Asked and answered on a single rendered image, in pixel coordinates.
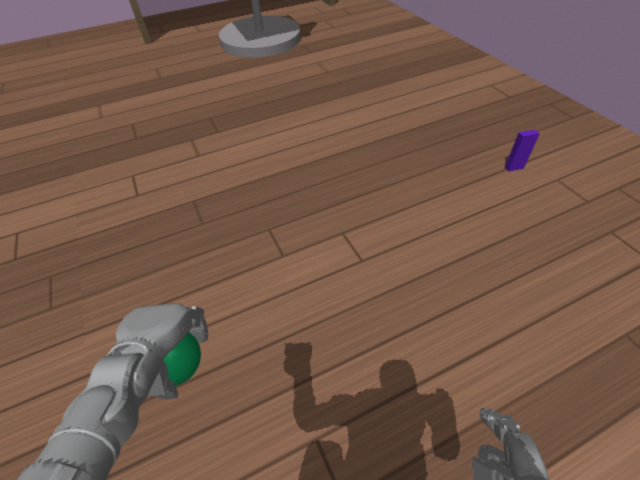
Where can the left robot arm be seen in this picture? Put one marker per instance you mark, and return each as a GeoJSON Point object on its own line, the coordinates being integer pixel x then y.
{"type": "Point", "coordinates": [87, 442]}

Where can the left robot hand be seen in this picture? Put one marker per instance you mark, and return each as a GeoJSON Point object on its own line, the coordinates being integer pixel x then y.
{"type": "Point", "coordinates": [164, 326]}

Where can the office chair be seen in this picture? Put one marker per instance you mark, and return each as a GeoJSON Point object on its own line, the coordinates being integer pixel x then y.
{"type": "Point", "coordinates": [259, 36]}

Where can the right robot hand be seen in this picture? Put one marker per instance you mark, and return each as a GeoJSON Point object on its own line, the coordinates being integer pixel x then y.
{"type": "Point", "coordinates": [520, 457]}

